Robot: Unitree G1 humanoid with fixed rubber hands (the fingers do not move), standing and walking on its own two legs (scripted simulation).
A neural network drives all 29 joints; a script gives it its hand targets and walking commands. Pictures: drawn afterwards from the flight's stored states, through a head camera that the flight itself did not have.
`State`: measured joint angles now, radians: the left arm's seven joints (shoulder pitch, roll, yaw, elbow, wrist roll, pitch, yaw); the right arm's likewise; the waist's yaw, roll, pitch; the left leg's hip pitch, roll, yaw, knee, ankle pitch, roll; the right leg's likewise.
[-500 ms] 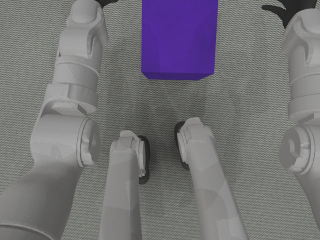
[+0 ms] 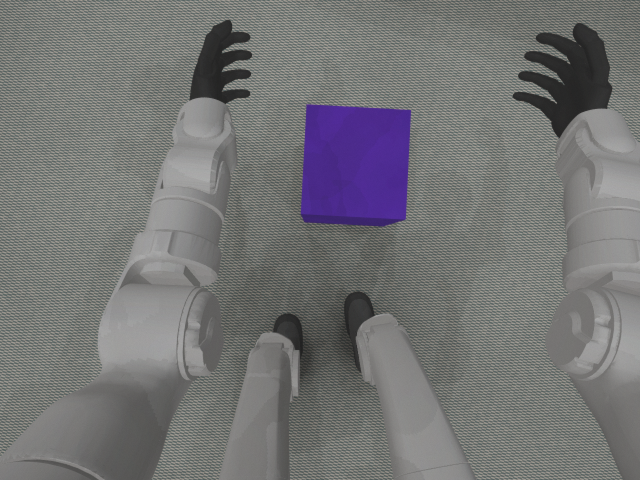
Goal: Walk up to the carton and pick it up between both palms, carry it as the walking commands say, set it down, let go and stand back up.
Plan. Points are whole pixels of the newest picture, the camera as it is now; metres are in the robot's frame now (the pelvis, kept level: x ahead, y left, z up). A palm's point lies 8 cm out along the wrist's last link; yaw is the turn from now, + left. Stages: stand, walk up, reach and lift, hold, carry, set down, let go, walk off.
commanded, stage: set down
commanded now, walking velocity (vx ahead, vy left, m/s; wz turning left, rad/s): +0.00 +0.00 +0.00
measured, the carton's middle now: (350, 174) +0.50 -0.10 -0.53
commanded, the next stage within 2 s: let go in 0.10 s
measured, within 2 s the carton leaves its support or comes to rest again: neither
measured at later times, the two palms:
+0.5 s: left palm (159, 229) +0.39 +0.14 -0.04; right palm (622, 195) +0.37 -0.28 -0.02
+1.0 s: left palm out of the picture +0.27 +0.25 +0.04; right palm (636, 364) +0.25 -0.22 +0.05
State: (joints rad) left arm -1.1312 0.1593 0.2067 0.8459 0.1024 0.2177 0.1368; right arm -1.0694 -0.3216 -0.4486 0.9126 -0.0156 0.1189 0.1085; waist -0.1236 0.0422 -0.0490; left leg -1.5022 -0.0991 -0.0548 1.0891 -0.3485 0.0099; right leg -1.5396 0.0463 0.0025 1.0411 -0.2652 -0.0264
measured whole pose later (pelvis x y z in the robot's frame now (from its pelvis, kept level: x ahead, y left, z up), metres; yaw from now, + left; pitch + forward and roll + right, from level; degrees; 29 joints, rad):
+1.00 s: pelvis +0.09 +0.02 +0.12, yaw -1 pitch +0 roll -1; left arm 0.17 0.21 0.05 0.48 0.02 0.07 -0.03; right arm 0.21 -0.20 -0.07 0.44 -0.03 0.07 0.07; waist -0.01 -0.01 0.06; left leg -0.18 -0.06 -0.04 0.50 -0.31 0.07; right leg -0.22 0.05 0.05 0.46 -0.24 0.00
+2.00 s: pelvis +0.10 +0.00 +0.11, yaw +0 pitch -1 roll -1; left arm 0.24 0.27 0.05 0.79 0.02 -0.02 0.03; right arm 0.26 -0.29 -0.05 0.75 -0.01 -0.02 -0.02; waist 0.01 0.01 -0.01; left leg -0.15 -0.05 -0.06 0.50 -0.33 0.04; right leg -0.20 0.05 0.01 0.49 -0.28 -0.03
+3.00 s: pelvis +0.06 +0.01 +0.12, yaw +0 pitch -2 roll +0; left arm 0.24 0.30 0.03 1.01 0.00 -0.02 0.04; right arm 0.22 -0.31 -0.03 0.96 0.00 -0.02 -0.03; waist 0.01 0.00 0.04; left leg -0.13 -0.06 -0.04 0.38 -0.21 0.05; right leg -0.18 0.03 0.04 0.38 -0.16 -0.01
